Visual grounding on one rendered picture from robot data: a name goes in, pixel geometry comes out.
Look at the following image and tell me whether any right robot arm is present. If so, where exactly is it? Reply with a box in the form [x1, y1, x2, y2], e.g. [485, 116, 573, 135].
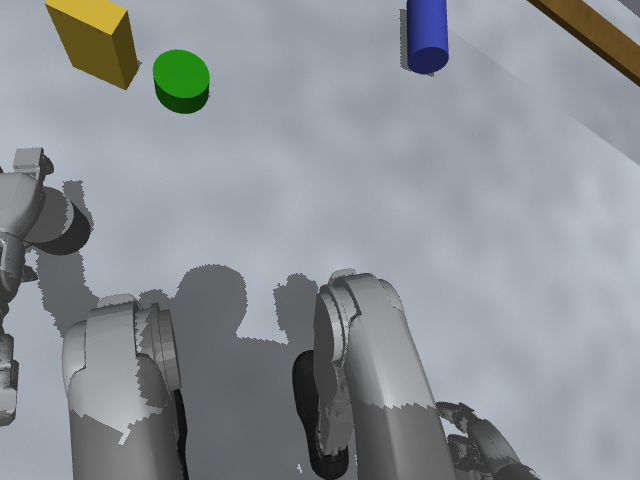
[493, 464, 541, 480]

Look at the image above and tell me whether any left robot arm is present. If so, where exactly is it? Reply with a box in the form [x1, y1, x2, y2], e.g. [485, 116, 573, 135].
[0, 232, 25, 427]

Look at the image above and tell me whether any left robot hand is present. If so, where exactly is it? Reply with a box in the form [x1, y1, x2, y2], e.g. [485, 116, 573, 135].
[0, 147, 54, 283]

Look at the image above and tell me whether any right robot foot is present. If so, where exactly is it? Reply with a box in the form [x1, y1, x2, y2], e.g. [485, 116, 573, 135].
[292, 350, 349, 480]

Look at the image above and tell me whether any right robot hand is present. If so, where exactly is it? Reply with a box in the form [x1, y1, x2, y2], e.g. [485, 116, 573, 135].
[436, 402, 522, 480]

